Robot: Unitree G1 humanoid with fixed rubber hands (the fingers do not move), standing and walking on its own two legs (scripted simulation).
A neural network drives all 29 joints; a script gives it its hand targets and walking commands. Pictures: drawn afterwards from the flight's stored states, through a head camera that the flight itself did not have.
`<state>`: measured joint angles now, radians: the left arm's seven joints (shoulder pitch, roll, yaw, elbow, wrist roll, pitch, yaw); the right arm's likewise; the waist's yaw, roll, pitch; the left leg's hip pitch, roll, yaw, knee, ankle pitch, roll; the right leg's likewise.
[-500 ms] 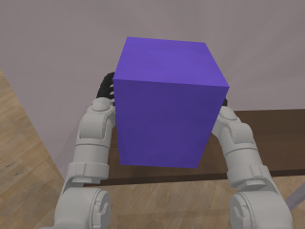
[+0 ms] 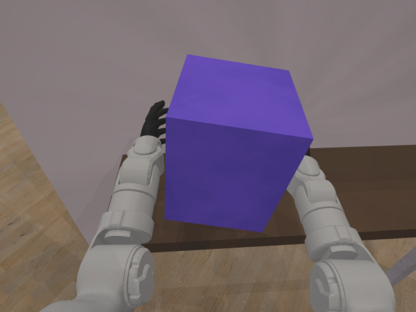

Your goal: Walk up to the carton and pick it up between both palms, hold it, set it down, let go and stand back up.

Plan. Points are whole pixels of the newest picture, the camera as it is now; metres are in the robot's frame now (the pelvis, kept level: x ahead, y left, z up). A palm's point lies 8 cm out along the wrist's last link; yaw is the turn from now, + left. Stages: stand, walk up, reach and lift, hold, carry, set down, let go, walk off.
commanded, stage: set down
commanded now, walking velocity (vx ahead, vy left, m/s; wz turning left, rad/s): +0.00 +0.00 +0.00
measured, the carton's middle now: (225, 145) +0.41 +0.00 +0.16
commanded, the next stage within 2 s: none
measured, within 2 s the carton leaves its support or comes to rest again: neither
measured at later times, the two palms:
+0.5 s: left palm (158, 142) +0.43 +0.14 +0.14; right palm (294, 158) +0.42 -0.15 +0.11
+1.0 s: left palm (164, 149) +0.44 +0.13 +0.11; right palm (295, 168) +0.42 -0.16 +0.09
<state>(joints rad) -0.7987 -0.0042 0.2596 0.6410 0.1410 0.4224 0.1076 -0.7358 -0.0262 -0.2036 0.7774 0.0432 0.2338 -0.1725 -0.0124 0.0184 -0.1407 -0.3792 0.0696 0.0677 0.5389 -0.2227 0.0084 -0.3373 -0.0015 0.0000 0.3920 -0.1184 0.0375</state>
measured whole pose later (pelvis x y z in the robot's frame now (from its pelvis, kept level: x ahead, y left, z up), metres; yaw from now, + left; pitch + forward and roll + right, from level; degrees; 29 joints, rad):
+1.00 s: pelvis +0.03 +0.00 +0.00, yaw +0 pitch +6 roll -2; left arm -0.87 0.03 0.23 1.07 0.13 0.07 0.12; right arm -0.74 -0.01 -0.32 1.00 -0.06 0.00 -0.16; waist -0.02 0.01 -0.12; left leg -0.38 0.07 0.07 0.52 -0.24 0.00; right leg -0.34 0.00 0.00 0.37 -0.14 0.04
